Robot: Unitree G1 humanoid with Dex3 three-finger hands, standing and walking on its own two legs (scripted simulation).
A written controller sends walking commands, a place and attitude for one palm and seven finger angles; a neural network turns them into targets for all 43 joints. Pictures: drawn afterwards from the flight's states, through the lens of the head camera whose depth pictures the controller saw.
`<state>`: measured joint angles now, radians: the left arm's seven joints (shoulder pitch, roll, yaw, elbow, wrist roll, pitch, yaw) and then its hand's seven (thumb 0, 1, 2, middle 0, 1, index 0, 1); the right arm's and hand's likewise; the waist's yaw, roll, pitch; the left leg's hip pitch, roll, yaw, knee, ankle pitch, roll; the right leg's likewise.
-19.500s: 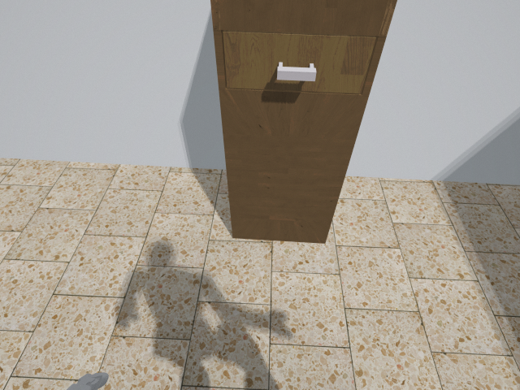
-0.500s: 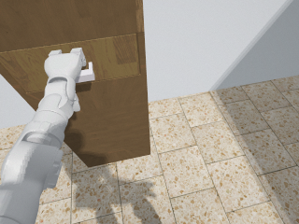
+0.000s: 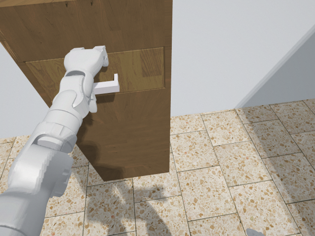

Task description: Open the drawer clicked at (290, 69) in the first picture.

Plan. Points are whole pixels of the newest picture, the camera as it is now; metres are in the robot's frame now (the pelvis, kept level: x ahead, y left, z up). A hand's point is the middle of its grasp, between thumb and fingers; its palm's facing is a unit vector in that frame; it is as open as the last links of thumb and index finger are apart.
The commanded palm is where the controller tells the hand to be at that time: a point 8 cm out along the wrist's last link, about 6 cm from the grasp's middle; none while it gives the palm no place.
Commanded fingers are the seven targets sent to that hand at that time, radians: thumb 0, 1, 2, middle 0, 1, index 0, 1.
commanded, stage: re-aim the fingers above the handle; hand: left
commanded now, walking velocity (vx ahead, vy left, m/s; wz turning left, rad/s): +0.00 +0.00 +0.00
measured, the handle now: (102, 83) +0.54 +0.17 +0.09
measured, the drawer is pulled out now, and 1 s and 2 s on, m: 0.00 0.00 0.00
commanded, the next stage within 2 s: none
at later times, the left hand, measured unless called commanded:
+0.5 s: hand (98, 81) +0.48 +0.16 +0.14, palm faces -0.02 -0.01 -1.00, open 13.8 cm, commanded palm +0.45 +0.17 +0.20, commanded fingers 0.00 -0.50 0.30 -0.30 -1.20 -0.30 -1.20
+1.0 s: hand (104, 83) +0.47 +0.14 +0.14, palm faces -0.04 +0.00 -1.00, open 13.8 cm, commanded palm +0.46 +0.16 +0.20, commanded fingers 0.00 -0.50 0.30 -0.30 -1.20 -0.30 -1.20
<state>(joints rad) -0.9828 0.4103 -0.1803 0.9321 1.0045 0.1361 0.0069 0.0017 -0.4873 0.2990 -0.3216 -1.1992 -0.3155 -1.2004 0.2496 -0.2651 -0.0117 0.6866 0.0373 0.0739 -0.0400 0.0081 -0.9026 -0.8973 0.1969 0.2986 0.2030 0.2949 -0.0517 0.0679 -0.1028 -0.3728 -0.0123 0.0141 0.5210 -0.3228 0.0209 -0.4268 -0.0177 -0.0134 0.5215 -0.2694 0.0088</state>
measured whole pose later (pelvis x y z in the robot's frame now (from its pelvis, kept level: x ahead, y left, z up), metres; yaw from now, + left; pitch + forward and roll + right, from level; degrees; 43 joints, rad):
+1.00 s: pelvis -0.01 -0.01 +0.00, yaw +1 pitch +9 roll +0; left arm -1.00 0.38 -0.22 0.95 0.99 0.14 0.01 0.00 -0.49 0.30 -0.32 -1.20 -0.32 -1.20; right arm 0.24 -0.27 -0.01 0.72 0.04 0.06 -0.06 0.01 -0.90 -0.90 0.20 0.30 0.20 0.29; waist -0.07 0.06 -0.08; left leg -0.37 0.00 0.00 0.51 -0.30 0.00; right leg -0.42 -0.01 -0.03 0.52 -0.26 -0.01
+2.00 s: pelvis -0.01 -0.01 +0.00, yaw -1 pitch +10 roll +0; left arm -0.99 0.42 -0.15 1.00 1.01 0.19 -0.02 0.00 -0.49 0.30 -0.34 -1.22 -0.32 -1.22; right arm 0.29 -0.25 0.01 0.69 0.04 0.11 -0.05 0.01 -0.90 -0.90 0.20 0.30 0.20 0.30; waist -0.08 0.08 -0.09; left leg -0.36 0.00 0.03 0.50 -0.30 0.02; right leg -0.43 -0.01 0.01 0.51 -0.25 0.00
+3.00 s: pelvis +0.00 -0.01 +0.00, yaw +0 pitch +12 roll +0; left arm -0.89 0.45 -0.15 0.96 1.03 0.08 0.07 0.00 -0.49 0.30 -0.34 -1.22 -0.32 -1.20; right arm 0.30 -0.26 -0.04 0.71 0.02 0.07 -0.06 0.01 -0.90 -0.90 0.20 0.30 0.20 0.29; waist -0.07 0.06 -0.10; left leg -0.44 0.00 0.00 0.58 -0.34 0.01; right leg -0.49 -0.01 -0.03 0.57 -0.28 0.00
